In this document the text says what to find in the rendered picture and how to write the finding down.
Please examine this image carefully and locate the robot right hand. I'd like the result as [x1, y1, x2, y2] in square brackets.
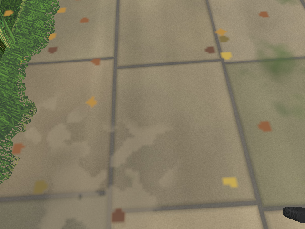
[282, 206, 305, 223]

